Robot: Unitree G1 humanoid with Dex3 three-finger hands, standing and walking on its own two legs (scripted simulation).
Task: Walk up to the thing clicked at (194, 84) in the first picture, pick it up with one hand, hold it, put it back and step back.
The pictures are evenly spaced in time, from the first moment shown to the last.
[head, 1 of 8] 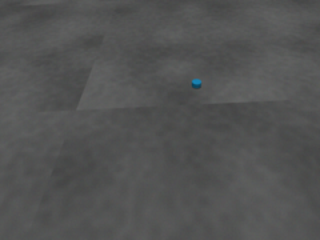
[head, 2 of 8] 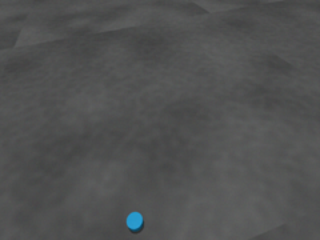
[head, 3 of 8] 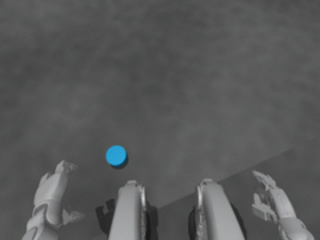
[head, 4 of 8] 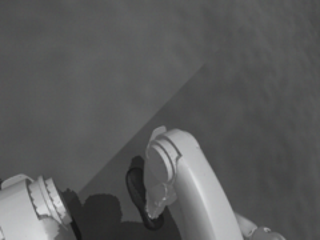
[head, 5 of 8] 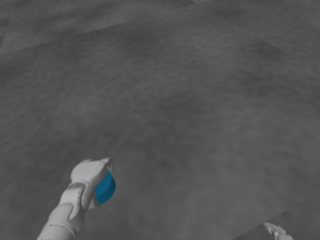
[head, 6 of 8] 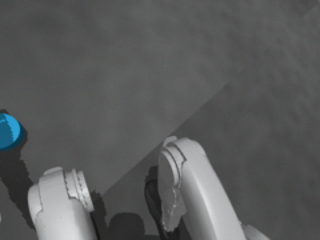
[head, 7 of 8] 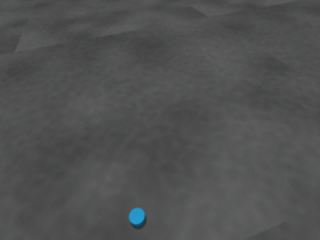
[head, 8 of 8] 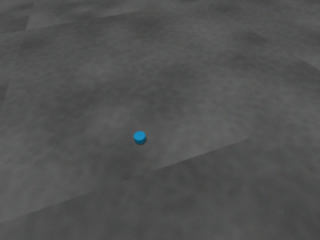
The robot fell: no
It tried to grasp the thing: yes
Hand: left
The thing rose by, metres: 0.70
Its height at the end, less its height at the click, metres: +0.00
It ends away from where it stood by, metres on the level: 0.02
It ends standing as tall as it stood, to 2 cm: yes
